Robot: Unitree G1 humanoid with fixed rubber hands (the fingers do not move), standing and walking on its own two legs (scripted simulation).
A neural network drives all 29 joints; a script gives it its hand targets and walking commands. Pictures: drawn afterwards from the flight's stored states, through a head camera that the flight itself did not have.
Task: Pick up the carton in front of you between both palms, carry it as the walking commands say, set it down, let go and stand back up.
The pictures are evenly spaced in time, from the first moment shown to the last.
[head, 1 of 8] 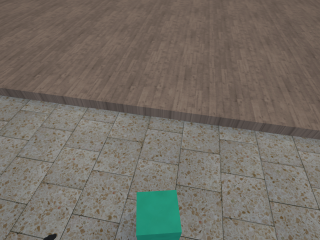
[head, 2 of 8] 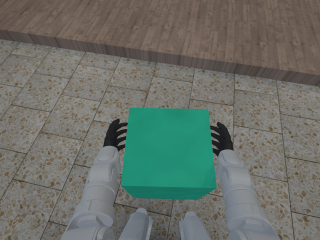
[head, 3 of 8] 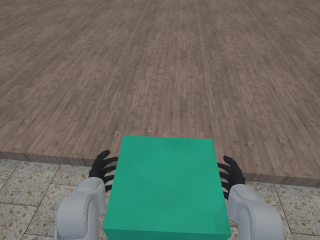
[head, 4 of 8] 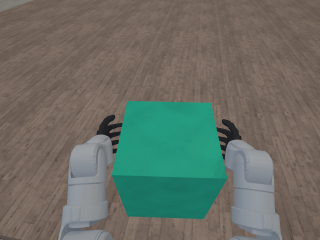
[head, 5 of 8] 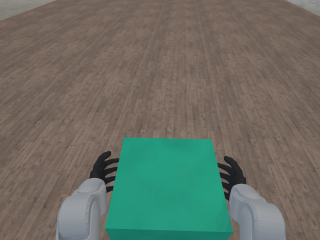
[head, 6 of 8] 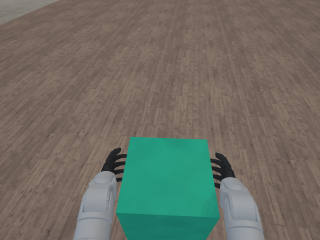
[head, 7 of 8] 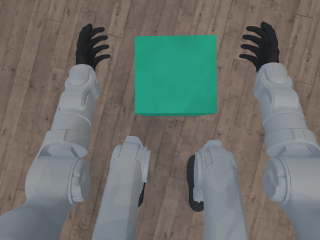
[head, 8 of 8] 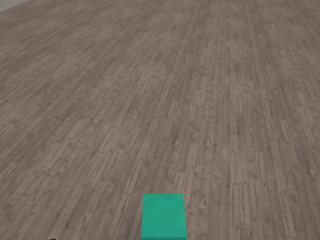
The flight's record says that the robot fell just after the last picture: no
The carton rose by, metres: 0.86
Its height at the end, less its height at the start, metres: +0.10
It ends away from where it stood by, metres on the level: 3.50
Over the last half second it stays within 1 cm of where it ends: yes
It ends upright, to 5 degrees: yes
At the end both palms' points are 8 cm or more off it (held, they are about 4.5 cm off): yes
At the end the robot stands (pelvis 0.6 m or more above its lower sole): yes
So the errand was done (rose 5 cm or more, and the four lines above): yes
